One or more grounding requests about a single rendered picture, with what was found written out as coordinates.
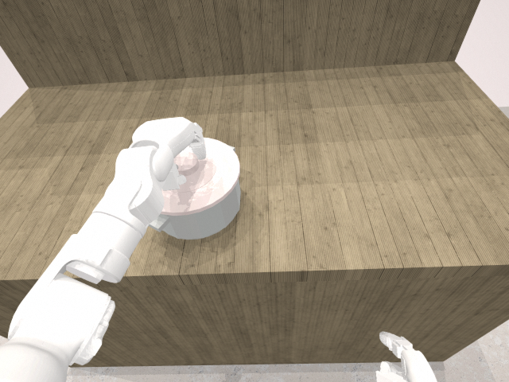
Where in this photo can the left robot upper arm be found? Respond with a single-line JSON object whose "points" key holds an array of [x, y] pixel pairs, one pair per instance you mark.
{"points": [[65, 326]]}

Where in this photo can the pot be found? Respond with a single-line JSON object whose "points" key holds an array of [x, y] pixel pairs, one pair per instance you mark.
{"points": [[201, 224]]}

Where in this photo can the lid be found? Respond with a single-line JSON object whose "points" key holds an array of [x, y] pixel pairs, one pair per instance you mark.
{"points": [[216, 177]]}

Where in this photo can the knob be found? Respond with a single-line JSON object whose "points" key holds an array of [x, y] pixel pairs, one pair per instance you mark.
{"points": [[187, 163]]}

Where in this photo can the right robot hand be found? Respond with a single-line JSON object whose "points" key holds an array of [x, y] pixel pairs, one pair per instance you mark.
{"points": [[415, 367]]}

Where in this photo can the left robot forearm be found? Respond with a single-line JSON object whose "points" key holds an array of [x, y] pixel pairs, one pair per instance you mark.
{"points": [[103, 246]]}

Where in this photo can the left robot hand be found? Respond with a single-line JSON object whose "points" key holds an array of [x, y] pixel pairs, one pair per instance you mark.
{"points": [[177, 133]]}

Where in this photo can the table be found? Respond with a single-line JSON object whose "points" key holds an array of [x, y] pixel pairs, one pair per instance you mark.
{"points": [[374, 174]]}

